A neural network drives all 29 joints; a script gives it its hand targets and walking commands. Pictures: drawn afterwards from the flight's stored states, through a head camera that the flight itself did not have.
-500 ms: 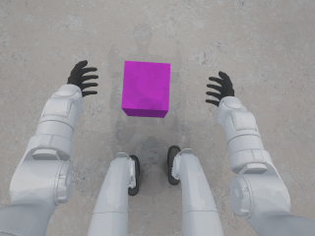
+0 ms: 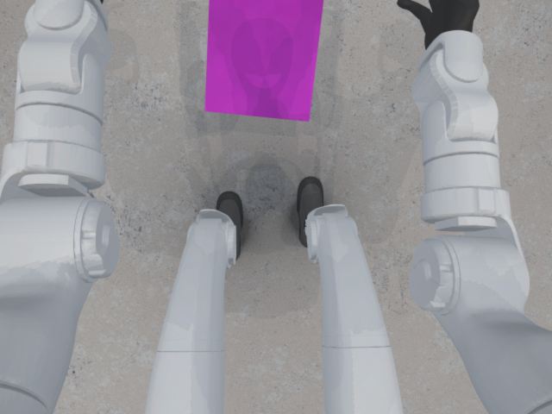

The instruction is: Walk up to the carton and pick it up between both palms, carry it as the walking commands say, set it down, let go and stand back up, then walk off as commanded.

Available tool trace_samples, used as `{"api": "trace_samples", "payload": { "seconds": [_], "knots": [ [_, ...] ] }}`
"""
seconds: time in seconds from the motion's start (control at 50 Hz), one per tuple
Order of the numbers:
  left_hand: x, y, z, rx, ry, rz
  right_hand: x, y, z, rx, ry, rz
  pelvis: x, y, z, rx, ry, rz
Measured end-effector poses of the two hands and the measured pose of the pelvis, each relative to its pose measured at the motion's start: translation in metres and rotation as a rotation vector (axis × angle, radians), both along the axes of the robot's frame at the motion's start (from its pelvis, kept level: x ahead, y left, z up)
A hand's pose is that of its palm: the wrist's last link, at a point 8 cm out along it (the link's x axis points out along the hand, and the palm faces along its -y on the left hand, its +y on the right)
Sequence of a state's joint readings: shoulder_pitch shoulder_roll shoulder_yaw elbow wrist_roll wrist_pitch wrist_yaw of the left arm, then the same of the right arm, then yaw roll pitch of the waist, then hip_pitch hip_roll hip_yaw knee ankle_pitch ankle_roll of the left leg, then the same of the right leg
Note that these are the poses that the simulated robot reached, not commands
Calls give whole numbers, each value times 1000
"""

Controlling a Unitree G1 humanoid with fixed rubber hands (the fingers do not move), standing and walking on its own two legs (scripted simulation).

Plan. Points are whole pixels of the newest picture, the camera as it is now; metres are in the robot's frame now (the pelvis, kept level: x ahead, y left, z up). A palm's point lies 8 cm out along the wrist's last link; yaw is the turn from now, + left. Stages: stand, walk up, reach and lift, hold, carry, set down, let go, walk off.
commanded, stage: reach and lift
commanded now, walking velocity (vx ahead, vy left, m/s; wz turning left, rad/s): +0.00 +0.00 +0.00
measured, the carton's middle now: (261, 66) +0.51 +0.00 -0.55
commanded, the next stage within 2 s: none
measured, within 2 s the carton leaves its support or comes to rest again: neither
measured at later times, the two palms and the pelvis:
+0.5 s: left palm (133, 6) +0.54 +0.17 -0.25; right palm (398, 41) +0.50 -0.18 -0.26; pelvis -0.05 -0.01 -0.12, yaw +1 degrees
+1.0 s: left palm (170, 43) +0.53 +0.17 -0.42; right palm (360, 64) +0.50 -0.18 -0.42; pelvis -0.05 -0.01 -0.26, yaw +0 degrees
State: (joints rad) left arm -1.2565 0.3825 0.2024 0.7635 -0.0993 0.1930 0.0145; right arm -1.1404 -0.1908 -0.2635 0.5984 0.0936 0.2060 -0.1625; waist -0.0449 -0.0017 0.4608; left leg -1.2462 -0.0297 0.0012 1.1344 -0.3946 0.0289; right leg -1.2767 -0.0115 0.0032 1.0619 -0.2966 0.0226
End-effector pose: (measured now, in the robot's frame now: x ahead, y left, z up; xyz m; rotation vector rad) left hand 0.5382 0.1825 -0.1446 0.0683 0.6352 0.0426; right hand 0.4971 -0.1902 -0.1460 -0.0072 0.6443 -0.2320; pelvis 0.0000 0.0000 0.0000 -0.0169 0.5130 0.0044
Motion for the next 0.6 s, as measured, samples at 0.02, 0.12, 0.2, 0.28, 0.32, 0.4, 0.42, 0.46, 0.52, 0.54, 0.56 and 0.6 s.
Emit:
{"api": "trace_samples", "payload": {
  "seconds": [0.02, 0.12, 0.2, 0.28, 0.32, 0.4, 0.42, 0.46, 0.52, 0.54, 0.56, 0.6],
  "knots": [
    [3, -1, -4, 0, -10, 1, 2, 0, -4, 2, -11, -2, -3, 0, 1, -1, -36, 3],
    [2, -5, -22, 1, -3, 10, 0, -1, -23, 13, -6, -13, -6, -2, -10, 4, 2, 3],
    [-4, -5, -36, 6, 14, 15, -2, -3, -36, 12, 8, -12, -12, -4, -21, 13, 12, 2],
    [-5, -4, -52, 15, 33, 15, -1, -4, -52, 10, 23, -18, -23, -6, -39, 16, 11, 6],
    [-5, -5, -61, 15, 36, 18, 0, -3, -62, 14, 25, -23, -28, -7, -51, 16, 9, 8],
    [-1, -8, -80, 14, 32, 29, 2, 0, -85, 19, 25, -26, -39, -9, -81, 16, 5, 7],
    [0, -8, -85, 14, 32, 31, 4, 1, -91, 21, 24, -25, -42, -10, -90, 15, 4, 7],
    [2, -10, -96, 12, 31, 36, 6, 4, -103, 22, 21, -22, -47, -11, -107, 15, 2, 7],
    [3, -11, -116, 15, 33, 40, 7, 6, -123, 20, 22, -18, -52, -12, -133, 13, 0, 5],
    [2, -11, -124, 16, 33, 41, 7, 7, -130, 21, 21, -18, -53, -12, -141, 13, 0, 4],
    [1, -12, -132, 15, 34, 44, 7, 7, -138, 21, 22, -17, -55, -13, -149, 13, 0, 3],
    [-2, -11, -148, 12, 39, 51, 5, 8, -153, 19, 29, -14, -56, -14, -164, 13, 0, 1]
  ]
}}
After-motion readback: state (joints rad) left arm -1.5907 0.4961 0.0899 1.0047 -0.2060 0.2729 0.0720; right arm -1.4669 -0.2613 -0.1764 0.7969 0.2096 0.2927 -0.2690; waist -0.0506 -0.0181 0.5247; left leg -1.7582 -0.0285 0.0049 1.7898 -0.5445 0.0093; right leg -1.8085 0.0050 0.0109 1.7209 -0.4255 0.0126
